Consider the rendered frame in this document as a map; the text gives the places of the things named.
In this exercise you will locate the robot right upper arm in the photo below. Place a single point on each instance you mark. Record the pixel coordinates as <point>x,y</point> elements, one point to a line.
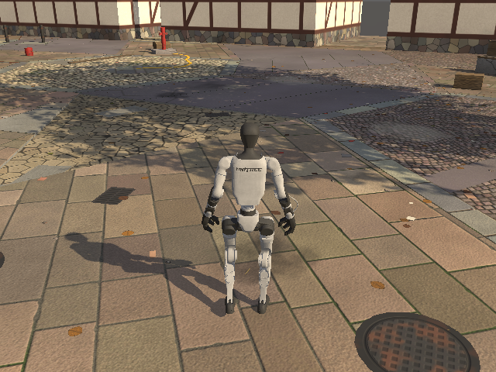
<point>277,177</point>

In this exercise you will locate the robot left forearm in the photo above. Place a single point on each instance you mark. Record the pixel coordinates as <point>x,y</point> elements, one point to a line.
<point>211,205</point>

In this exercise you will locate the right robot hand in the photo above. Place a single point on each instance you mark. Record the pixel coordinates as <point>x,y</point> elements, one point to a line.
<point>289,222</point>

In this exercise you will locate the right robot shin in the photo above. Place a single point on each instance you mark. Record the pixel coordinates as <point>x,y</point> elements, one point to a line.
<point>264,278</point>

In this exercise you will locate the left robot hand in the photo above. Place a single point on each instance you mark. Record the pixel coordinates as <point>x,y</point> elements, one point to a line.
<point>211,220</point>

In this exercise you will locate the robot left upper arm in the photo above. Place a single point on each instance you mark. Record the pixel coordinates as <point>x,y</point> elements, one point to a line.
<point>220,176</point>

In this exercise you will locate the robot shin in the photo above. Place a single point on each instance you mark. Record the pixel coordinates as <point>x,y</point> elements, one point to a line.
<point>264,278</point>
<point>229,272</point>

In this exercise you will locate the robot right forearm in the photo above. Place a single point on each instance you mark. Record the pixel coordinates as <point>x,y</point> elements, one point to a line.
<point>286,206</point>

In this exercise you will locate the left robot shin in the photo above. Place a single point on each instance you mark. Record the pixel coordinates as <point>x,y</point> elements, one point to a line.
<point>229,272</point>

